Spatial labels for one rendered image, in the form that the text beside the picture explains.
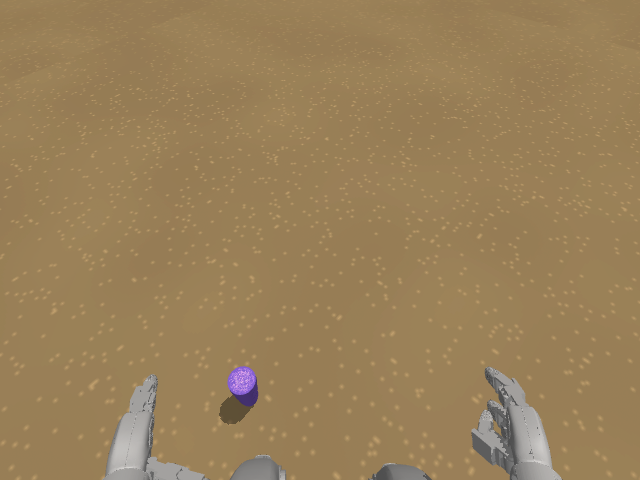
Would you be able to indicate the right robot hand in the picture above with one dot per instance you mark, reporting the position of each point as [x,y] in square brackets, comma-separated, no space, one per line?
[521,427]

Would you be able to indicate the cup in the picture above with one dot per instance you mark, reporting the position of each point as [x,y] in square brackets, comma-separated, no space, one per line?
[242,383]

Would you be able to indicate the right robot arm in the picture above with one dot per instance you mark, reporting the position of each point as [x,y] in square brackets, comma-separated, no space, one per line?
[533,471]

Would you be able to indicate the left robot hand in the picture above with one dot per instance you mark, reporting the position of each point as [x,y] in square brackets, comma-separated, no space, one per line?
[133,439]

